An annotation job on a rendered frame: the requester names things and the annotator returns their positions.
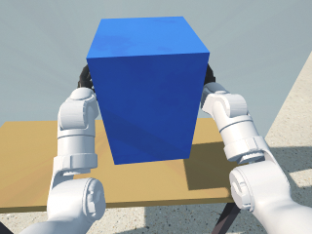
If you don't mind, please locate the table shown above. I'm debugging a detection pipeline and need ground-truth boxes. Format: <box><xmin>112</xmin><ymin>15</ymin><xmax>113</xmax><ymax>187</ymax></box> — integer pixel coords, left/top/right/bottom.
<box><xmin>0</xmin><ymin>118</ymin><xmax>250</xmax><ymax>234</ymax></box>

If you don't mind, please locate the left robot hand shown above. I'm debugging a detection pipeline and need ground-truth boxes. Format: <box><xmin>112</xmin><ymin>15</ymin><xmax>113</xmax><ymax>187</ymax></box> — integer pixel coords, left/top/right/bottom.
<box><xmin>77</xmin><ymin>65</ymin><xmax>98</xmax><ymax>101</ymax></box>

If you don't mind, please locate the robot right upper arm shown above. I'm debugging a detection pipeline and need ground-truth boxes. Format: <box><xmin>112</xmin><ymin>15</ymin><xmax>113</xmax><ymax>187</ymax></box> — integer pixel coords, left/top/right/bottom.
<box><xmin>229</xmin><ymin>160</ymin><xmax>312</xmax><ymax>234</ymax></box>

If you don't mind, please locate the robot left upper arm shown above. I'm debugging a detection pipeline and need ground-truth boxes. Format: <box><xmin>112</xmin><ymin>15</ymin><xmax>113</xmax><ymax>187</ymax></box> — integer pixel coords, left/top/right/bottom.
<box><xmin>19</xmin><ymin>177</ymin><xmax>106</xmax><ymax>234</ymax></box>

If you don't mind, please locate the robot left forearm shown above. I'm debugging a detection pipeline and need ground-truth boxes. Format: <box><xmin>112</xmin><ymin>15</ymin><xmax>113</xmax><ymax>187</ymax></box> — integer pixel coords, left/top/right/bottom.
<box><xmin>47</xmin><ymin>87</ymin><xmax>99</xmax><ymax>217</ymax></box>

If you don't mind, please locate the carton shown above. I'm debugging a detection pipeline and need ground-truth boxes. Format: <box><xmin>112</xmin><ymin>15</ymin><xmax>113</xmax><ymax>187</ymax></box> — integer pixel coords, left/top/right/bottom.
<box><xmin>86</xmin><ymin>17</ymin><xmax>210</xmax><ymax>165</ymax></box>

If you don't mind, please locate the right robot hand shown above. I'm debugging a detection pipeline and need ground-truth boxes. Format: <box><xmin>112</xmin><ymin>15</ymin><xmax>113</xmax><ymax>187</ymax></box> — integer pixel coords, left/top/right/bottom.
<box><xmin>204</xmin><ymin>64</ymin><xmax>215</xmax><ymax>86</ymax></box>

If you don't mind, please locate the robot right forearm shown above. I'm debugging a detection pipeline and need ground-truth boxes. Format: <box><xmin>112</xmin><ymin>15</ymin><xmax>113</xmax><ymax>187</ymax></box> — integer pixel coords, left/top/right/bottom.
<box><xmin>200</xmin><ymin>82</ymin><xmax>292</xmax><ymax>196</ymax></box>

